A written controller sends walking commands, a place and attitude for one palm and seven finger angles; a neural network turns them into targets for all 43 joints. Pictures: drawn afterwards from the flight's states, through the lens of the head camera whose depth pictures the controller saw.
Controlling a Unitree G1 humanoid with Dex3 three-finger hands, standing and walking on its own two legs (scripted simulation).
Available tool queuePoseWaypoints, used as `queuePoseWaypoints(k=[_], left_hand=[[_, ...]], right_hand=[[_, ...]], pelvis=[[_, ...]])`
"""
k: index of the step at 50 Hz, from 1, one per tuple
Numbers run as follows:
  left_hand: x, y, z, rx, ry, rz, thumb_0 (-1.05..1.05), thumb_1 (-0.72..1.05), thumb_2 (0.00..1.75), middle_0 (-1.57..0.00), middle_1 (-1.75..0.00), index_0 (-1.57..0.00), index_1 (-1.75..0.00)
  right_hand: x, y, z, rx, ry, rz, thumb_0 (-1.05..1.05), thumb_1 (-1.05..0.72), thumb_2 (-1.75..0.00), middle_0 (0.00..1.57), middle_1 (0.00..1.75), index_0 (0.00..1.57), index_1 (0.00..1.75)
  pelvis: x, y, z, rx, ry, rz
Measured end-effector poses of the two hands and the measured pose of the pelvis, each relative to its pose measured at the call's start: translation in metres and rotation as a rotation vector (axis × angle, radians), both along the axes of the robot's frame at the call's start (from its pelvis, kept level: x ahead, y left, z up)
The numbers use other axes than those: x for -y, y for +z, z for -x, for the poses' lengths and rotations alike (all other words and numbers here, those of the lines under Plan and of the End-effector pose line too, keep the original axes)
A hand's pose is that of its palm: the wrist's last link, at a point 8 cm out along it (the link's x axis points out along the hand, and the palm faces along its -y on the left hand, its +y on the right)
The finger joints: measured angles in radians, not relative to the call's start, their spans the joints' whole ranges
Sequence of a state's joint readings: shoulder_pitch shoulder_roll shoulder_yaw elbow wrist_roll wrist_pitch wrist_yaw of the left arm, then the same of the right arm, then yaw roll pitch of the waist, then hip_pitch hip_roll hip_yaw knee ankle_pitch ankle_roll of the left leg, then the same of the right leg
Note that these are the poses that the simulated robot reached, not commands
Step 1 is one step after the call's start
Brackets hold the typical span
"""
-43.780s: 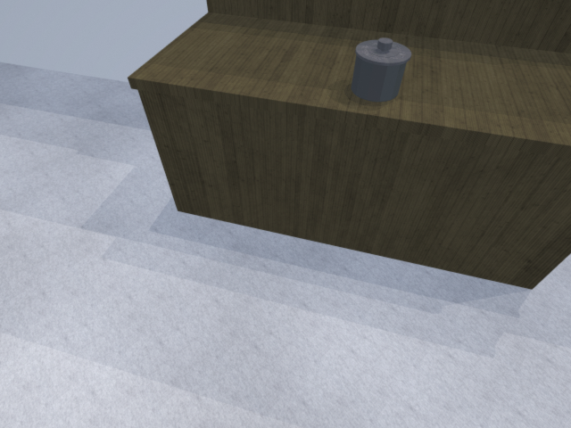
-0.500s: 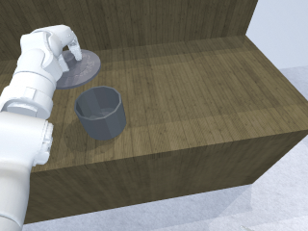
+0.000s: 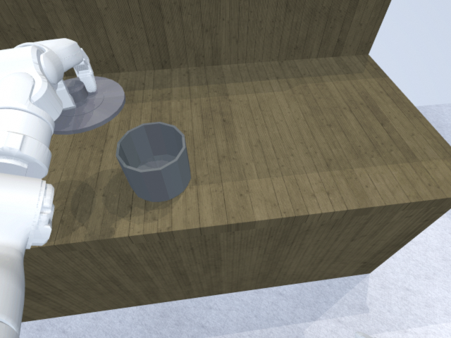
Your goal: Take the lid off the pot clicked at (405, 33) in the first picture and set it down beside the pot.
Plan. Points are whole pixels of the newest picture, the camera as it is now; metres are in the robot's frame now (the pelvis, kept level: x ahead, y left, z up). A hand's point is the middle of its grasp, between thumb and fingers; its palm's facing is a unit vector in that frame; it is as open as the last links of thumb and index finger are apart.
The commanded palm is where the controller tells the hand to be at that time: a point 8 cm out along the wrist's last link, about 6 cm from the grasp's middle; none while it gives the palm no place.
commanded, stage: move the lid sideways beside the pot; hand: left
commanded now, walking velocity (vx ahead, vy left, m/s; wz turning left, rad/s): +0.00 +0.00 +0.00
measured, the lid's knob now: (73, 91) +0.50 +0.26 +0.18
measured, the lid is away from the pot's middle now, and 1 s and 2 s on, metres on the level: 0.10 0.22 0.23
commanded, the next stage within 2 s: lower the lid onto the table in 1.28 s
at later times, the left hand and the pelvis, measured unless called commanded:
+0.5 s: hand (30, 94) +0.46 +0.31 +0.21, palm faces -0.30 -0.12 -0.95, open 7.4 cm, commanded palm +0.47 +0.31 +0.28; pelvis +0.01 +0.00 +0.00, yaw +0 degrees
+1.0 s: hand out of the picture +0.45 +0.36 +0.20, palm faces -0.33 -0.14 -0.93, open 7.4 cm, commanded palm +0.47 +0.37 +0.28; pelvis +0.01 +0.01 +0.00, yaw +0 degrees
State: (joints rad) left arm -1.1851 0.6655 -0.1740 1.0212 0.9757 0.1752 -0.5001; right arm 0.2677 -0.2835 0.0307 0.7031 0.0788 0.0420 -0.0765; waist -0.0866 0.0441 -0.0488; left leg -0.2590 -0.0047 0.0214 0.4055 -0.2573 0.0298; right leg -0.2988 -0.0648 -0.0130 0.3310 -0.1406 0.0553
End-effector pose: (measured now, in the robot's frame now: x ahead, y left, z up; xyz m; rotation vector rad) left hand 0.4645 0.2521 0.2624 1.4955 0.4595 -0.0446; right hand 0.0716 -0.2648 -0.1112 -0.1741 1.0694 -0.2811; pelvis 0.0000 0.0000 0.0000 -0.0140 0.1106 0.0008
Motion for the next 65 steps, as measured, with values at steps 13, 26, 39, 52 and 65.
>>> queuePoseWaypoints(k=[13, 26, 39, 52, 65], left_hand=[[-0.026, 0.0, 0.001, -0.004, 0.02, 0.008, 0.16, 0.37, 0.71, -1.23, -1.16, -0.62, -0.93], [-0.058, 0.001, 0.003, -0.005, 0.061, 0.008, 0.16, 0.37, 0.71, -1.23, -1.16, -0.62, -0.93], [-0.088, -0.006, 0.008, -0.036, 0.089, 0.007, 0.16, 0.38, 0.71, -1.23, -1.16, -0.62, -0.93], [-0.116, -0.005, 0.011, -0.032, 0.13, 0.013, 0.16, 0.38, 0.71, -1.23, -1.16, -0.62, -0.93], [-0.14, -0.003, 0.02, -0.042, 0.187, -0.006, 0.16, 0.38, 0.71, -1.23, -1.16, -0.62, -0.93]], right_hand=[[-0.002, -0.002, 0.012, -0.041, -0.019, 0.009, 0.0, -0.9, -0.9, 0.21, 0.3, 0.2, 0.3], [0.002, -0.002, 0.027, -0.12, -0.044, 0.017, 0.0, -0.9, -0.9, 0.21, 0.3, 0.2, 0.3], [0.0, 0.0, 0.015, -0.129, -0.03, 0.031, 0.0, -0.9, -0.9, 0.21, 0.3, 0.2, 0.3], [-0.003, -0.002, 0.016, -0.167, -0.032, 0.032, 0.0, -0.9, -0.9, 0.21, 0.3, 0.2, 0.3], [-0.004, -0.003, 0.026, -0.216, -0.037, 0.037, 0.0, -0.9, -0.9, 0.21, 0.3, 0.2, 0.3]], pelvis=[[-0.002, 0.0, -0.001, -0.008, -0.002, 0.004], [-0.005, 0.0, -0.006, -0.019, 0.003, 0.01], [-0.007, -0.001, -0.008, -0.031, 0.008, 0.017], [-0.009, -0.002, -0.012, -0.043, 0.01, 0.022], [-0.012, -0.002, -0.013, -0.049, 0.016, 0.028]])
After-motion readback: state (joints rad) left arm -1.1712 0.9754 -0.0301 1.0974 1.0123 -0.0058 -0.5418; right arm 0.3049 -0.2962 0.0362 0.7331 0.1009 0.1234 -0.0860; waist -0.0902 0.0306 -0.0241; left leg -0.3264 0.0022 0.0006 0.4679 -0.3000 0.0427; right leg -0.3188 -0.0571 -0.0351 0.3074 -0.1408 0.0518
